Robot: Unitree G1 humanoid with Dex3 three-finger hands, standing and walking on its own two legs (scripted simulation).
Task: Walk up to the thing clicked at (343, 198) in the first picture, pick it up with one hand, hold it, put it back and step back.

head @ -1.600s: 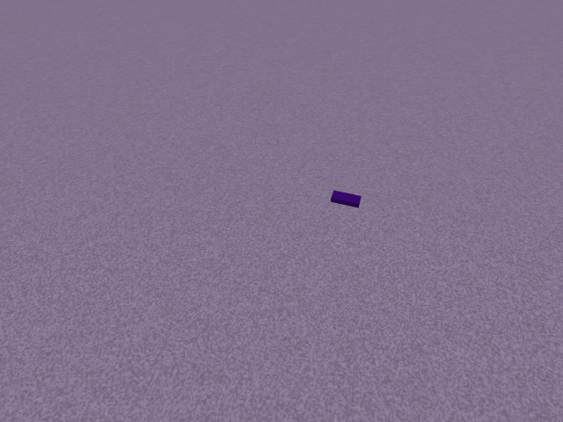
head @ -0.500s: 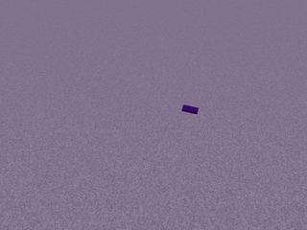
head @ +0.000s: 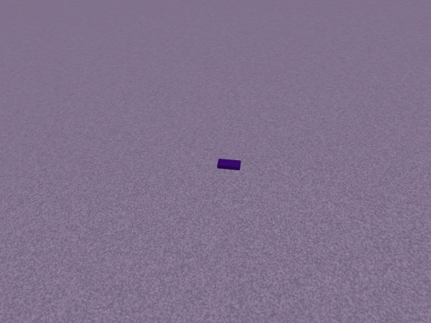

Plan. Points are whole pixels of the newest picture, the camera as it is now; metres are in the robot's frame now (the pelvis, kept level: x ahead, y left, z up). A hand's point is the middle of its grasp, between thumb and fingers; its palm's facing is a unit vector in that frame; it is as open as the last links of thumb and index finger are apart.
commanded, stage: walk up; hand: left
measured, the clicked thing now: (229, 164) +1.24 +0.05 -0.75
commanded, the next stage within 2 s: none
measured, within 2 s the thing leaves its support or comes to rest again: neither
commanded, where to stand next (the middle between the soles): +0.87 -0.20 m, yaw -6 degrees
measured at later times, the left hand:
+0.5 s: hand (142, 245) +0.35 +0.23 -0.13, palm faces -0.21 -0.92 -0.34, open 7.4 cm
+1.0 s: hand (180, 199) +0.50 +0.16 -0.13, palm faces -0.12 -0.93 -0.35, open 7.4 cm
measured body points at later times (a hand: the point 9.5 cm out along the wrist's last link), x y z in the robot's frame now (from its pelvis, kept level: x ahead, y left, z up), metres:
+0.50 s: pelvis +0.21 -0.03 +0.01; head +0.24 -0.02 +0.46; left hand +0.36 +0.28 -0.10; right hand +0.19 -0.36 -0.09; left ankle +0.19 +0.11 -0.73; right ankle +0.31 -0.19 -0.69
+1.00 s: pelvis +0.43 -0.11 +0.00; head +0.45 -0.11 +0.45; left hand +0.50 +0.21 -0.11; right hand +0.48 -0.44 -0.10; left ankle +0.57 +0.01 -0.71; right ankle +0.37 -0.20 -0.73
